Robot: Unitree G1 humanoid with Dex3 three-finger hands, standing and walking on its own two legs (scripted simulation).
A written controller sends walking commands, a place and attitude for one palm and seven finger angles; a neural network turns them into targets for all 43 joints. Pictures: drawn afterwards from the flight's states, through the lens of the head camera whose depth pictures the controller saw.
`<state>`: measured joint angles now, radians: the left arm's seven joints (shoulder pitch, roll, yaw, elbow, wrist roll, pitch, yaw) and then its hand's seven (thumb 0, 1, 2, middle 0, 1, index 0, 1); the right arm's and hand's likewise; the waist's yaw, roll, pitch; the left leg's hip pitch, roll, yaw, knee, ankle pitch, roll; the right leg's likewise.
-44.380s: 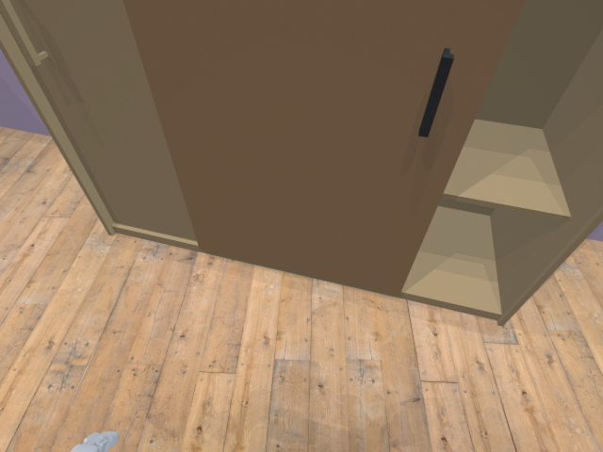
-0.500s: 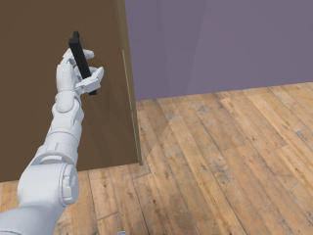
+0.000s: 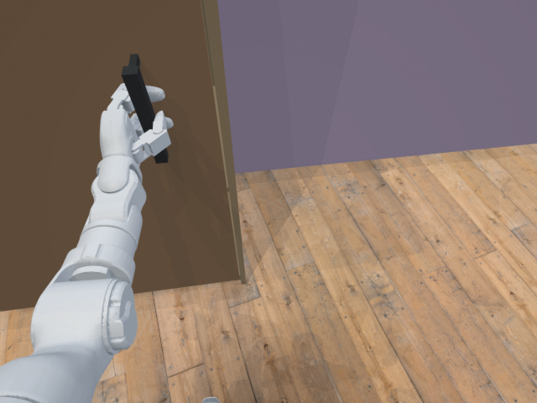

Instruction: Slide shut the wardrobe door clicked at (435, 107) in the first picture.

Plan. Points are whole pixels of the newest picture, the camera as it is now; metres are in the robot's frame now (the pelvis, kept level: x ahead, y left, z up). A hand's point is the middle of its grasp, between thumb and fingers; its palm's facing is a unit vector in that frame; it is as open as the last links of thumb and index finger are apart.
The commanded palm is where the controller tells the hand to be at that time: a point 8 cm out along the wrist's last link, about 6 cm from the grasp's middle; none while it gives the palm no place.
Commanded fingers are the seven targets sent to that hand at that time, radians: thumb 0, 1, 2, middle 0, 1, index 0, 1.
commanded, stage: grip the handle and tug to test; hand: left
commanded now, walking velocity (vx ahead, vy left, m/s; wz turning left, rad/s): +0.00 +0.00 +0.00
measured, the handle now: (149, 112) +0.54 +0.17 +0.12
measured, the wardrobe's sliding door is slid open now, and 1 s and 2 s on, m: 0.00 0.00 0.00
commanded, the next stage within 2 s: tug the door sideways, standing still in 0.34 s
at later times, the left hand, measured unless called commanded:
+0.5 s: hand (162, 134) +0.48 +0.14 +0.12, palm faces +0.10 -1.00 +0.02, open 5.7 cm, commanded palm +0.46 +0.18 +0.12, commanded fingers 0.00 0.90 0.90 -0.45 -1.40 -0.45 -1.40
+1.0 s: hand (166, 132) +0.49 +0.13 +0.12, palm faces +0.18 -0.98 -0.01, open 5.6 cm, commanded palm +0.47 +0.13 +0.12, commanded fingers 0.00 0.90 0.90 -0.45 -1.40 -0.45 -1.40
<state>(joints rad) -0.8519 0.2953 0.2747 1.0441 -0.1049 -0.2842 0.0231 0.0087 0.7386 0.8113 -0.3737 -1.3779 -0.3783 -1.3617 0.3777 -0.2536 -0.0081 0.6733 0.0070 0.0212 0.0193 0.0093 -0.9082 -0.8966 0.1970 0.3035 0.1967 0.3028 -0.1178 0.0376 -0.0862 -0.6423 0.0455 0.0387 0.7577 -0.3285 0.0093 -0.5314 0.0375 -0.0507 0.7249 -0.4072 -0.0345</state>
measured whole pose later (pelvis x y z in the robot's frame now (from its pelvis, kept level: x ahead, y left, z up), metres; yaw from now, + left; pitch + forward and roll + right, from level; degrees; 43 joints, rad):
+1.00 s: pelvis +0.00 +0.00 +0.00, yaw +3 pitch +13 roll -2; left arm -0.90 0.21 0.12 1.01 -0.13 -0.25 0.17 0.00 0.78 0.83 -0.32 -1.40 -0.31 -1.40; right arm 0.39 -0.23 -0.02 0.73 -0.01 -0.01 0.05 0.01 -0.91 -0.90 0.20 0.30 0.20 0.30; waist -0.08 0.05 -0.09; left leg -0.68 0.02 -0.01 0.79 -0.34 0.01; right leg -0.55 0.02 -0.09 0.74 -0.43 -0.03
